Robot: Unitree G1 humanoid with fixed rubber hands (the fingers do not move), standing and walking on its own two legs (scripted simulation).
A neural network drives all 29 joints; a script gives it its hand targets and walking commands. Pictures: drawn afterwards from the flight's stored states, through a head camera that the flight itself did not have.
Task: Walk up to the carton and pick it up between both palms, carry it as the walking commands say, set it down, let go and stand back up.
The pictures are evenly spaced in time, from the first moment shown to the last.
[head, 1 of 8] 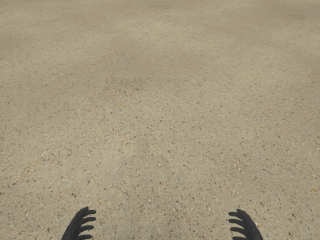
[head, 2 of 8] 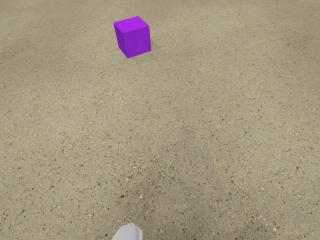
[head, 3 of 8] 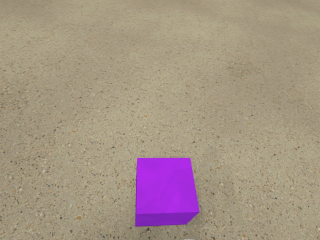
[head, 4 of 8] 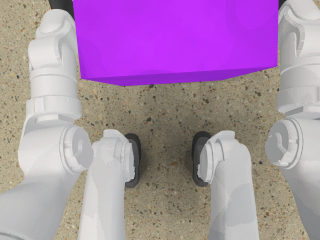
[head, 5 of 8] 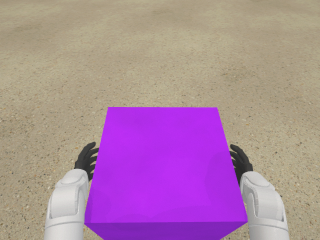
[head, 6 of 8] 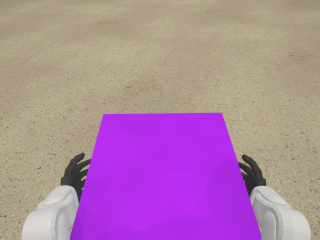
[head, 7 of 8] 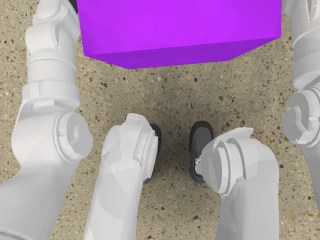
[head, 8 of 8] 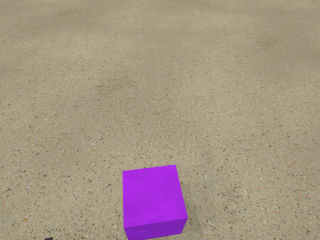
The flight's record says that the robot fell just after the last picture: no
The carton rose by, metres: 0.64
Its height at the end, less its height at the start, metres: +0.00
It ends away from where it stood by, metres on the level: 1.26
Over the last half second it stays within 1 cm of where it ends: yes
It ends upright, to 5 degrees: yes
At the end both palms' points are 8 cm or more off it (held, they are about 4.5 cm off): yes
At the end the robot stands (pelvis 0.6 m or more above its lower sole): yes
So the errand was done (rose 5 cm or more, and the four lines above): yes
